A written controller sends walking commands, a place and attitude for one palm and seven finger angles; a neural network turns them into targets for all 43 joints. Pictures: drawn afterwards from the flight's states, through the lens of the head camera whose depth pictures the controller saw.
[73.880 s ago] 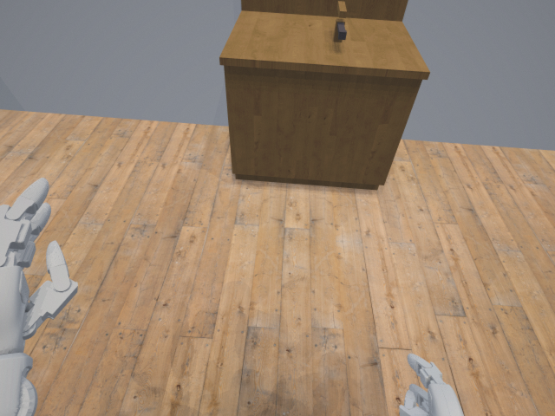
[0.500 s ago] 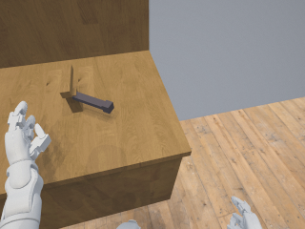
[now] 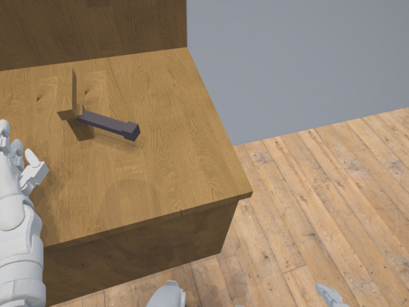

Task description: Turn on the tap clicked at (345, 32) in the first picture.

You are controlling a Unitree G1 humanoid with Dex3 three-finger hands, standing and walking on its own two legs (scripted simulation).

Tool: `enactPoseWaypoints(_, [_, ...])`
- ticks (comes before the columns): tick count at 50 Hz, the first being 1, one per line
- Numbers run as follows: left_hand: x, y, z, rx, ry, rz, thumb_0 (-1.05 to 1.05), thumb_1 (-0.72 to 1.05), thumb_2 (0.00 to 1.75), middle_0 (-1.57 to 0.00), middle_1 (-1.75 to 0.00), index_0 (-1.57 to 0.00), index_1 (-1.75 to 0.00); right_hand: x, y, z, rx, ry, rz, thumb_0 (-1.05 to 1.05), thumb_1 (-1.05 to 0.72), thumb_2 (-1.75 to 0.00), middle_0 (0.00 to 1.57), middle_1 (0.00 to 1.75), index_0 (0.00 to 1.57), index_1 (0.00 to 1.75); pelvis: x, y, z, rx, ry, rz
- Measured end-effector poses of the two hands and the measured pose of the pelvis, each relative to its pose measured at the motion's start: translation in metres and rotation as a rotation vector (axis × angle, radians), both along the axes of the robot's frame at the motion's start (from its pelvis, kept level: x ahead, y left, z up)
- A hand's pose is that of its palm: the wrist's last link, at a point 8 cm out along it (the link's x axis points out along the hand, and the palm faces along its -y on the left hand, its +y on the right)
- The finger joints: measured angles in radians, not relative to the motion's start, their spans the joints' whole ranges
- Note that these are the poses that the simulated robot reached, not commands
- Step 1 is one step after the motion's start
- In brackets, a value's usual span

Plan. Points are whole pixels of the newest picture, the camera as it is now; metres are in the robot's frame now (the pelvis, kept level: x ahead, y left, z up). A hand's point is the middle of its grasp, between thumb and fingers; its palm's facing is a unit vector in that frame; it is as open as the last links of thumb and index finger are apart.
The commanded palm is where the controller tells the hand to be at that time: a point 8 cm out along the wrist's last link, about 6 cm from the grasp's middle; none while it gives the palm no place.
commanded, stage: reach beside the lever's end, fingers flat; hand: left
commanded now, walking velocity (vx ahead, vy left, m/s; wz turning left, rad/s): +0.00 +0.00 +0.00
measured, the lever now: (131, 131) +0.45 +0.18 +0.06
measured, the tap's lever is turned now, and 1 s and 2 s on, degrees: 53 53 53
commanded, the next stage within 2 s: push the lever round in 0.52 s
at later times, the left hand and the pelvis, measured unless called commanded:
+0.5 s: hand (46, 162) +0.37 +0.33 +0.05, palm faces +0.53 -0.84 -0.11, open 7.8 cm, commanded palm +0.32 +0.36 +0.05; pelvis +0.01 +0.00 -0.01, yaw -1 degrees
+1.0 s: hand (53, 164) +0.36 +0.31 +0.05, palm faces +0.51 -0.85 -0.10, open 7.8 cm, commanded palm +0.32 +0.34 +0.05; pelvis +0.01 +0.00 -0.01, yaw -1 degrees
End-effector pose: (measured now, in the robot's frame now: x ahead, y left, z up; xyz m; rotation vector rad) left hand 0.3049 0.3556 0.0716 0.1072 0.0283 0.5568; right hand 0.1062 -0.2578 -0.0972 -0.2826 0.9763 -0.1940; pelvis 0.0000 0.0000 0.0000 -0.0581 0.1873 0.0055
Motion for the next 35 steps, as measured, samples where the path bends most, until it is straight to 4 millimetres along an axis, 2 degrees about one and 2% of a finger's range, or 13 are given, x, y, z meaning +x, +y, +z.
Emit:
enactPoseWaypoints(9, [0.021, 0.011, -0.011, 0.001, 0.003, 0.001, 0.01, 0.9, 0.9, -0.15, -0.15, -0.15, -0.15, -0.017, -0.003, -0.009, -0.008, 0.062, -0.021, 0.01, -0.91, -0.89, 0.21, 0.3, 0.2, 0.3, 0.0, 0.002, -0.009, -0.008, 0.044, -0.011])
enactPoseWaypoints(17, [0.023, 0.006, -0.016, 0.002, 0.004, -0.02, 0.01, 0.9, 0.9, -0.15, -0.15, -0.15, -0.15, -0.027, -0.002, -0.011, 0.002, 0.102, -0.048, 0.01, -0.91, -0.89, 0.21, 0.3, 0.2, 0.3, 0.005, 0.005, -0.009, -0.009, 0.052, -0.02])
enactPoseWaypoints(23, [0.017, 0.007, -0.016, 0.008, 0.0, 0.006, 0.02, 0.9, 0.9, -0.15, -0.15, -0.15, -0.15, -0.021, 0.0, -0.01, 0.006, 0.09, -0.045, 0.01, -0.91, -0.89, 0.21, 0.3, 0.2, 0.3, 0.007, 0.005, -0.009, -0.008, 0.049, -0.02])
enactPoseWaypoints(35, [0.011, 0.011, -0.014, -0.002, 0.0, 0.001, 0.01, 0.9, 0.9, -0.15, -0.15, -0.15, -0.15, 0.003, 0.002, -0.006, 0.009, 0.032, -0.016, 0.01, -0.91, -0.89, 0.21, 0.3, 0.2, 0.3, 0.008, 0.003, -0.008, -0.009, 0.044, -0.013])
